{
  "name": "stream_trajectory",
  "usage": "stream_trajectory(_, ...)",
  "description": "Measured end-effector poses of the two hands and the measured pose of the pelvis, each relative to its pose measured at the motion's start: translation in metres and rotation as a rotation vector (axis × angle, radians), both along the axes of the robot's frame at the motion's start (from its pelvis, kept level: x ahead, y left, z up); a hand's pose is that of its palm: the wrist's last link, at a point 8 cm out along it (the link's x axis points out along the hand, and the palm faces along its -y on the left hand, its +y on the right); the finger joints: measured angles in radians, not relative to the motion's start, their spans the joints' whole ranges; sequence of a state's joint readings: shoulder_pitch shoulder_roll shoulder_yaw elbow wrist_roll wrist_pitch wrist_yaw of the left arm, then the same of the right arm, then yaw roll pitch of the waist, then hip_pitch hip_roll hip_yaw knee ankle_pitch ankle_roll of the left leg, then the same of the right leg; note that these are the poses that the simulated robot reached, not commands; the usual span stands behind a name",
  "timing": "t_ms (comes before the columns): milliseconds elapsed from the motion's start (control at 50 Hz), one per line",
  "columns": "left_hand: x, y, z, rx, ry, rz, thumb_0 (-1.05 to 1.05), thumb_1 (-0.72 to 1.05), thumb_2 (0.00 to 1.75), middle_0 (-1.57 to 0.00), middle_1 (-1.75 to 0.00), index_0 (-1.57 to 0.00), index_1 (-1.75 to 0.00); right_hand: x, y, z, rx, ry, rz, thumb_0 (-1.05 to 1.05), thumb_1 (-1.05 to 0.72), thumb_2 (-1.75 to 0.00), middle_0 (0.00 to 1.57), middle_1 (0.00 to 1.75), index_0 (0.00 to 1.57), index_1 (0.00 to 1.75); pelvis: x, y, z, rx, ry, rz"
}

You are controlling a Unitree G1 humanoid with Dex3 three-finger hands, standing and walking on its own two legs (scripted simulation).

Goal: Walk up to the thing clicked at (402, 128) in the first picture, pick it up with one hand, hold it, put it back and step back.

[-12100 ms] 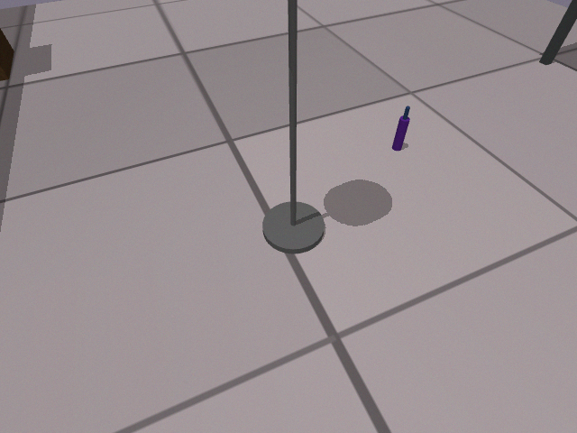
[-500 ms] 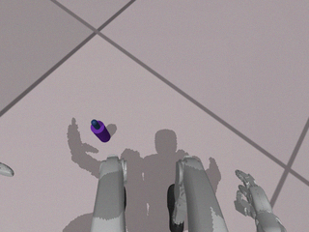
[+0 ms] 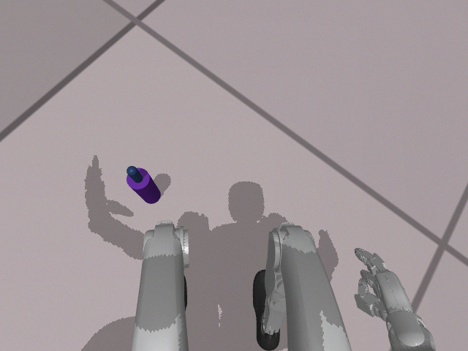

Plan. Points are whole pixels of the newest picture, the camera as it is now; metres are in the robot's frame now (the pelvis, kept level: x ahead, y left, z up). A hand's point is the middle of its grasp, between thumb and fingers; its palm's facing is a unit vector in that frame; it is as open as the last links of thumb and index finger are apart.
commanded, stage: go down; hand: left
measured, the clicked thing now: (143, 184) +0.42 +0.23 -0.32
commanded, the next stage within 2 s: approach in 0.62 s
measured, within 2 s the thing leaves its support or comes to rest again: neither
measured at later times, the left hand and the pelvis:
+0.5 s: hand out of the picture +0.34 +0.41 -0.03, palm faces +0.16 -0.98 -0.12, open 17.6 cm; pelvis -0.01 +0.00 -0.03, yaw -1 degrees
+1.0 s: hand (9, 184) +0.36 +0.40 -0.09, palm faces +0.17 -0.98 -0.02, open 17.7 cm; pelvis -0.02 +0.00 -0.07, yaw -2 degrees
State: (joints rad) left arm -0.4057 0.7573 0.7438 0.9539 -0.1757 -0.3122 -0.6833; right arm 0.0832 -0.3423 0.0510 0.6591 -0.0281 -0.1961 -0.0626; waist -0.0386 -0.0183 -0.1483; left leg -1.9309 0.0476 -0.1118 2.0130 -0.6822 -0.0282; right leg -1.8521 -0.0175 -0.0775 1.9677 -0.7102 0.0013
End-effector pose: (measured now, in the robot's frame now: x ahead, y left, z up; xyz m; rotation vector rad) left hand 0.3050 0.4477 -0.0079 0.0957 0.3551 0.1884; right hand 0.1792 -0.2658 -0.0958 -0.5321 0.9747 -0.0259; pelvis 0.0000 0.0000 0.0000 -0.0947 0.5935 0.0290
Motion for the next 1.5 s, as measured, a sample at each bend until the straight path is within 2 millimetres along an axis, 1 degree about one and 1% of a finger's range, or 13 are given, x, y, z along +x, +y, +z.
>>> stream_trajectory(120,0.001,0.003,0.001,-0.001,-0.012,-0.004,-0.02,-0.58,0.07,-0.06,-0.04,-0.05,-0.06,-0.002,0.003,-0.002,0.001,-0.011,-0.003,0.00,-0.92,-0.91,0.21,0.30,0.20,0.30,-0.002,0.001,-0.005,-0.004,-0.006,0.000)
stream_trajectory(240,-0.001,0.006,0.000,-0.001,-0.014,0.002,-0.02,-0.58,0.07,-0.06,-0.05,-0.05,-0.06,-0.008,0.004,-0.005,0.005,-0.011,-0.003,0.00,-0.92,-0.91,0.21,0.30,0.20,0.30,-0.006,0.002,-0.009,-0.005,-0.011,-0.001)
stream_trajectory(500,0.008,0.006,-0.012,-0.002,-0.051,-0.009,-0.02,-0.58,0.07,-0.05,-0.04,-0.05,-0.06,-0.027,-0.002,-0.021,-0.011,0.027,-0.006,0.00,-0.92,-0.91,0.21,0.30,0.20,0.30,-0.012,0.001,-0.026,-0.006,-0.020,-0.005)
stream_trajectory(620,0.010,0.008,-0.012,0.006,-0.066,-0.006,-0.02,-0.58,0.07,-0.05,-0.04,-0.04,-0.06,-0.034,-0.005,-0.027,-0.013,0.037,-0.015,0.00,-0.92,-0.91,0.21,0.30,0.20,0.30,-0.014,0.000,-0.032,-0.005,-0.021,-0.008)
stream_trajectory(760,0.011,0.014,-0.014,0.005,-0.077,0.003,-0.02,-0.59,0.06,-0.05,-0.04,-0.04,-0.06,-0.036,-0.006,-0.033,-0.013,0.049,-0.011,0.00,-0.92,-0.91,0.21,0.30,0.20,0.30,-0.014,0.000,-0.037,-0.005,-0.016,-0.011)
stream_trajectory(840,0.013,0.016,-0.023,-0.013,-0.089,0.004,-0.02,-0.59,0.05,-0.06,-0.05,-0.05,-0.06,-0.035,-0.005,-0.037,-0.017,0.051,-0.001,0.00,-0.92,-0.91,0.21,0.30,0.20,0.30,-0.014,0.001,-0.042,-0.007,-0.014,-0.011)
stream_trajectory(920,0.017,0.011,-0.044,-0.043,-0.137,0.003,-0.02,-0.60,0.03,-0.07,-0.05,-0.05,-0.07,-0.034,-0.005,-0.045,-0.027,0.053,0.021,0.00,-0.92,-0.90,0.21,0.30,0.20,0.30,-0.014,0.003,-0.053,-0.009,-0.015,-0.016)
stream_trajectory(980,0.023,0.002,-0.070,-0.063,-0.181,-0.006,-0.02,-0.60,0.02,-0.07,-0.05,-0.05,-0.07,-0.033,-0.005,-0.055,-0.039,0.058,0.045,0.00,-0.91,-0.90,0.21,0.30,0.20,0.30,-0.015,0.004,-0.067,-0.014,-0.026,-0.021)
stream_trajectory(1140,0.039,-0.039,-0.169,-0.125,-0.267,-0.044,-0.02,-0.55,0.02,-0.07,-0.06,-0.06,-0.07,-0.036,-0.002,-0.088,-0.089,0.096,0.114,0.00,-0.91,-0.90,0.21,0.30,0.20,0.30,-0.019,0.006,-0.114,-0.045,-0.092,-0.049)
stream_trajectory(1220,0.041,-0.053,-0.212,-0.127,-0.272,-0.067,-0.02,-0.53,0.02,-0.07,-0.06,-0.06,-0.08,-0.040,0.002,-0.102,-0.119,0.134,0.145,0.00,-0.91,-0.90,0.21,0.30,0.20,0.30,-0.021,0.007,-0.134,-0.063,-0.136,-0.062)
stream_trajectory(1320,0.043,-0.064,-0.243,-0.107,-0.262,-0.124,-0.02,-0.52,0.03,-0.07,-0.08,-0.06,-0.09,-0.045,0.008,-0.116,-0.146,0.191,0.181,0.00,-0.92,-0.90,0.21,0.30,0.20,0.30,-0.023,0.010,-0.150,-0.083,-0.177,-0.069)
stream_trajectory(1400,0.042,-0.080,-0.264,-0.120,-0.212,-0.174,-0.02,-0.53,0.04,-0.08,-0.09,-0.06,-0.10,-0.046,0.012,-0.122,-0.153,0.209,0.204,0.00,-0.93,-0.91,0.21,0.30,0.20,0.30,-0.024,0.013,-0.157,-0.096,-0.204,-0.073)
stream_trajectory(1500,0.043,-0.106,-0.284,-0.160,-0.207,-0.164,-0.02,-0.57,0.02,-0.07,-0.09,-0.07,-0.10,-0.046,0.014,-0.123,-0.164,0.202,0.238,0.00,-0.93,-0.91,0.21,0.30,0.20,0.30,-0.026,0.013,-0.165,-0.112,-0.247,-0.084)
